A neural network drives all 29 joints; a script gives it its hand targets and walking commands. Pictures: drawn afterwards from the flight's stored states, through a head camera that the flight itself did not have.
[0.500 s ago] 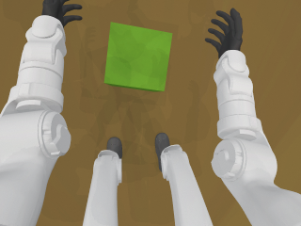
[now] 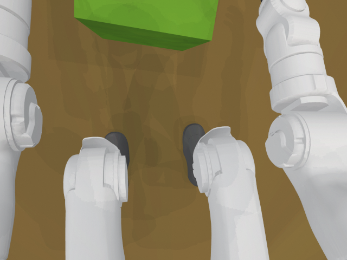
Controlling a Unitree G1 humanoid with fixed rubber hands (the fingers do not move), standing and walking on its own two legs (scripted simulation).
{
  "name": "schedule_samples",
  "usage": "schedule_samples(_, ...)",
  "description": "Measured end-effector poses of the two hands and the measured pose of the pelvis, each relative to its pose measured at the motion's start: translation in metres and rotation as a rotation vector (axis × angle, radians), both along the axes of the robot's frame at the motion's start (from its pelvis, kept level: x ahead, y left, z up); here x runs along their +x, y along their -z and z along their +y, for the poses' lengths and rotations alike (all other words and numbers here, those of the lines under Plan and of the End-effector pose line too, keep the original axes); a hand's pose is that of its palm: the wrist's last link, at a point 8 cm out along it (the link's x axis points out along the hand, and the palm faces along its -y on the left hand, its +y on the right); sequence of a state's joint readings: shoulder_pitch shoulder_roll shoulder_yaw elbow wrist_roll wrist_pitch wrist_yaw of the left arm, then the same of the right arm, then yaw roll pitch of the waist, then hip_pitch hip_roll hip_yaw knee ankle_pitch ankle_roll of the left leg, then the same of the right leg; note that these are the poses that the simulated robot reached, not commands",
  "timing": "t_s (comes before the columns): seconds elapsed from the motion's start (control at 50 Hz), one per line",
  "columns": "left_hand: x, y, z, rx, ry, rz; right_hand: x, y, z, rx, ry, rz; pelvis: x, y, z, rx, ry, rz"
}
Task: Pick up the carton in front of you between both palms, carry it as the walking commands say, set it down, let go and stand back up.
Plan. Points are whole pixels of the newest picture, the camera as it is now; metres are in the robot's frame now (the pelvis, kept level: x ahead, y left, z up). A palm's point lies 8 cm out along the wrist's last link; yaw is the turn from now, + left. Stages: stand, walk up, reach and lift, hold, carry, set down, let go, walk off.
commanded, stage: reach and lift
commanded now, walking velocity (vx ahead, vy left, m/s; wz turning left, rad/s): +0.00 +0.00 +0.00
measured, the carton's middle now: out of the picture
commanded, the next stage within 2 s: none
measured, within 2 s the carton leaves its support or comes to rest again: leaves its support in 1.00 s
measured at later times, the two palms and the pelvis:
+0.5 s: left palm out of the picture +0.60 +0.17 -0.21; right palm out of the picture +0.55 -0.18 -0.21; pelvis +0.01 +0.00 -0.04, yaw -1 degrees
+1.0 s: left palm out of the picture +0.59 +0.15 -0.21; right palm out of the picture +0.56 -0.15 -0.20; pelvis +0.01 +0.01 -0.04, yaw +0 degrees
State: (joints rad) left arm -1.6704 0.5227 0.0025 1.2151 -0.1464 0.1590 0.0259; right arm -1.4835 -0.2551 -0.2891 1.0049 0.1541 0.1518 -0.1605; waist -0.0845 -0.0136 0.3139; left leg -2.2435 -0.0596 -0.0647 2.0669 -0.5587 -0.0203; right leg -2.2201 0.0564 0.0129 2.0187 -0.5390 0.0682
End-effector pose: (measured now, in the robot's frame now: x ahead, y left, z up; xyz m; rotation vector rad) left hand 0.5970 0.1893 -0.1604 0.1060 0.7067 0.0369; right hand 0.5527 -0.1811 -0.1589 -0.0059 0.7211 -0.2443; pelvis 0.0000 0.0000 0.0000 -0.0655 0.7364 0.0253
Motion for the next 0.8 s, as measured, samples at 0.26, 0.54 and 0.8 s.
schedule_samples(0.26, 0.002, 0.059, -0.005, -0.001, 0.021, 0.013, 0.003, 0.060, 0.006, 0.007, -0.015, 0.028, 0.005, 0.034, 0.002, 0.002, 0.001, -0.112)
schedule_samples(0.54, 0.002, 0.052, -0.021, -0.013, 0.043, 0.008, 0.000, 0.052, 0.008, 0.019, -0.013, 0.010, 0.004, 0.039, 0.002, -0.003, 0.010, -0.117)
schedule_samples(0.8, 0.002, 0.048, -0.037, -0.009, 0.086, 0.042, 0.005, 0.051, 0.033, 0.056, -0.038, 0.019, -0.001, 0.038, 0.003, -0.001, 0.000, -0.147)
